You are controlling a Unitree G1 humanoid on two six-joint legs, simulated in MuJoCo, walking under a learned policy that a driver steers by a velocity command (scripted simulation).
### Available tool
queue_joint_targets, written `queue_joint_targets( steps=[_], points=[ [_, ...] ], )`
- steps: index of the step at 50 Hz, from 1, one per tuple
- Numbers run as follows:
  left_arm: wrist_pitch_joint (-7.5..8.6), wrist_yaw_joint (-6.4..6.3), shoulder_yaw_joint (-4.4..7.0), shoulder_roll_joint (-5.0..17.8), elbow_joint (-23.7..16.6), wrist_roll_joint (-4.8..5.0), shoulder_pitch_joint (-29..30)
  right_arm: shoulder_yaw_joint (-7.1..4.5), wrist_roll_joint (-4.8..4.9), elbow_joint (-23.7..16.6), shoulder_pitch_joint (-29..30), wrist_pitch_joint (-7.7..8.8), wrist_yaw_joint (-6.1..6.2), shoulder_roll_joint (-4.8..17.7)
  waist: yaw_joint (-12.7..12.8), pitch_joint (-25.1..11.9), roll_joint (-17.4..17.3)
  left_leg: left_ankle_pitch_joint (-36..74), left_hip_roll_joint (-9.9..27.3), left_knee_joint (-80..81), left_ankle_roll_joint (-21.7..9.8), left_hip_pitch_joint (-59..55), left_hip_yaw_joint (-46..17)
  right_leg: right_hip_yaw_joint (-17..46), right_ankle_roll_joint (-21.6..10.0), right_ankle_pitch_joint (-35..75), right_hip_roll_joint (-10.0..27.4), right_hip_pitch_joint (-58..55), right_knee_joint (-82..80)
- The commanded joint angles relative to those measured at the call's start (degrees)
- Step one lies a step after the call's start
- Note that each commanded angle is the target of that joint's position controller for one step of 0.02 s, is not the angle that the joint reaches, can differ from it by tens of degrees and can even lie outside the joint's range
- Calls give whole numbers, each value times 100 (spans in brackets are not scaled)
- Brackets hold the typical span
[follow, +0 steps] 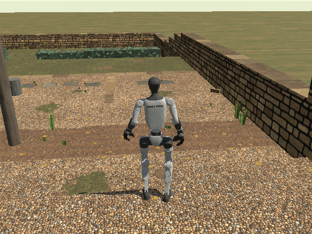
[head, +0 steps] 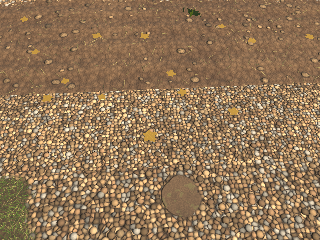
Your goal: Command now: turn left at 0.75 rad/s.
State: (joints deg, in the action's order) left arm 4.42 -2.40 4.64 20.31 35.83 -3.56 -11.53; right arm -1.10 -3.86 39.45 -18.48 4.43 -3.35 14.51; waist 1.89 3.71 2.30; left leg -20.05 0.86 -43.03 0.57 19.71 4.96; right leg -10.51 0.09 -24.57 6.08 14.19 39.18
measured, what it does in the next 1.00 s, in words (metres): steps on the spot, turning left: right foot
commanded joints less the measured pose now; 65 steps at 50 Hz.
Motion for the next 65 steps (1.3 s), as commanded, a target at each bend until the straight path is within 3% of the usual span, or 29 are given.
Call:
queue_joint_targets(
  steps=[1, 2, 3, 4, 7, 11, 14, 19, 23, 24, 27, 32, 33, 34, 35, 36, 37, 39, 45, 48, 49, 51, 52, 53, 56, 58, 61, 63, 65],
  points=[
    [71, -2, 252, 581, -565, -80, 554, -481, 144, -311, -726, 213, -138, 1185, -379, -778, -939, 3940, 194, 1593, -730, -1897, -847, -55, -77, 958, 389, 836, 923],
    [111, 39, 102, 203, -1041, -19, 377, -704, 102, -554, -1060, 310, -17, 2236, -210, -1617, -1729, 6673, 1858, 1904, -2321, -3140, -3658, 307, 515, -2045, -615, 1827, 2279],
    [75, 22, 100, 262, -980, 285, 765, -664, -98, -262, -1460, 431, -64, 1743, -691, -1067, -684, 6199, 2063, 1898, -2464, -2982, -3648, 1487, 557, -2114, -727, 2504, 2699],
    [41, -66, 91, 312, -1019, 379, 920, -613, -47, -176, -1283, 488, -124, 1439, -624, -592, -785, 5302, 1850, 1901, -2341, -2552, -3234, 1765, 576, -1805, -634, 2805, 3287],
    [-106, -146, 46, 498, -671, -118, 419, -352, 221, -409, -23, 268, -182, 839, 72, -470, -530, 4029, 1182, 2113, -1872, -1279, -2588, 1851, 626, -768, -368, 2342, 3324],
    [-322, -42, -169, 270, -534, 60, 52, -392, 21, -515, 40, 281, -82, 1082, 163, -684, -627, 3756, 643, 2141, -1630, -815, -2467, 1546, 871, 216, -560, 1790, 3064],
    [-386, 32, -256, 260, -513, -27, -115, -370, -28, -559, -54, 343, -53, 1099, 65, -790, -712, 3476, 504, 1874, -1627, -629, -2684, 1422, 887, 405, -641, 1581, 3221],
    [-345, -78, -348, 80, -784, 108, 448, -347, 175, -536, -471, 365, -82, 1031, -323, -731, -825, 3583, 736, 1411, -1825, -1517, -3877, 1782, 973, -413, -578, 2433, 2528],
    [-234, -21, -350, 19, -618, -16, 161, -279, 106, -619, -395, 253, -15, 993, -312, -1022, -694, 4677, 488, 784, -1897, -1035, -4070, 1643, 846, -225, -790, 2017, 3043],
    [-238, -29, -368, -67, -722, 89, 511, -297, 209, -555, -532, 253, -22, 970, -379, -865, -645, 4619, 479, 1009, -1837, -1155, -4289, 1722, 903, -609, -722, 2213, 2187],
    [-216, 163, -361, -112, -425, -17, -8, -279, 212, -744, -90, 147, 33, 1105, -276, -1057, -606, 4518, 361, 640, -1879, -576, -4369, 1464, 742, -197, -807, 1674, 2720],
    [-343, 720, -464, -651, -59, 36, 60, 26, 683, -902, 871, -97, 105, 715, -160, -967, -404, 2323, -4, 1048, -1283, 592, -4343, 1198, 990, -433, -459, 540, 686],
    [-305, 941, -558, -914, 367, 6, -769, 172, 644, -867, 1418, -221, -36, 516, 273, -988, -225, 1462, -320, 984, -907, 1483, -3923, 1067, 937, 1284, -518, -709, 749],
    [-337, 1068, -532, -925, 225, 219, -202, 274, 878, -611, 1060, -336, -189, 226, 182, -616, -363, 780, -286, 1556, -736, 1447, -4151, 1310, 842, 1100, -513, -710, -815],
    [-252, 1133, -508, -743, 256, 290, -260, 308, 925, -386, 619, -367, -333, 198, -70, -781, -480, 196, -375, 1634, -244, 1248, -3914, 1683, 428, 2266, -211, -1073, -798],
    [-132, 1097, -426, -78, -1, 280, 488, 117, 898, -255, -398, -400, -327, 430, -865, -848, 56, -470, -644, 1605, 190, 611, -2866, 2007, -239, 2716, 96, -611, -1126],
    [-137, 1038, -313, 216, 32, 100, 628, -27, 673, -334, -40, -428, -251, 876, -798, -808, -136, -187, -647, 1352, 294, -229, -2000, 2046, -442, 1514, -102, 380, -1454],
    [-80, 801, -98, 474, -140, 142, 919, -162, 205, -760, 872, -415, 81, 1007, -678, -749, 0, 232, -746, 765, 173, -617, -1425, 2528, -759, 1616, -5, 779, -1943],
    [131, 521, 78, 165, -132, 207, 48, -215, 169, -1148, 859, -360, 567, 505, -329, -460, 380, 538, -515, 385, -136, -440, -676, 3343, -1787, 3241, 447, 278, -1632],
    [160, 564, 76, 149, -269, 155, 271, -293, 238, -1197, 473, -308, 581, 629, -483, -665, 173, 1733, -354, 1075, -584, -1514, -776, 3157, -1487, 3294, 37, 807, -1095],
    [146, 602, 28, 45, -343, 105, 235, -378, 281, -1208, 215, -274, 595, 880, -504, -893, -158, 3034, 145, 1251, -1210, -2299, -1291, 2873, -1124, 2474, -316, 1485, -670],
    [123, 630, -70, -164, -295, -48, 96, -420, 127, -1069, -414, -80, 622, 1027, -764, -1037, -1369, 4251, 2325, 2519, -2944, -2537, -3407, 1800, -99, -1435, -1004, 2407, 2054],
    [110, 570, 9, 48, -167, -123, -56, -360, 163, -1057, -224, -4, 628, 889, -524, -701, -418, 3845, 2478, 2758, -2723, -1897, -3029, 1647, 17, -1476, -589, 2372, 3203],
    [83, 484, 63, 212, -78, -134, -59, -294, 223, -1109, 107, 15, 596, 721, -339, -433, -232, 3317, 2179, 2907, -2293, -1336, -2344, 1549, 118, -1129, -369, 2082, 3671],
    [27, 626, -148, -173, -273, -233, 407, -184, 177, -1248, 845, -22, 725, 551, -287, -545, -353, 2765, 1340, 3004, -1597, -1000, -935, 1230, 324, -141, -277, 1613, 3805],
    [2, 818, -155, -75, -293, 0, 495, -272, 155, -1228, 800, 41, 845, 891, -414, -521, -405, 2771, 1141, 3086, -1470, -1433, -455, 1034, 415, 53, -162, 1670, 2805],
    [-124, 948, -201, -12, -415, 13, 552, -459, 26, -958, 190, 87, 847, 1389, -636, -507, -549, 3139, 1573, 3064, -1598, -1905, -325, 862, 463, -37, 71, 1432, 1499],
    [-169, 912, -139, 179, -289, -54, 239, -426, -49, -775, -93, 53, 678, 1254, -727, -243, -725, 674, 1951, 3581, -1579, -1677, -522, 819, 246, -96, 107, 1126, 1265],
    [-152, 832, -80, 238, -348, -93, 354, -424, 28, -792, 143, 81, 658, 1206, -708, -102, -835, 246, 2039, 3603, -1503, -1764, -496, 680, -3, -118, -16, 967, 680]
  ],
)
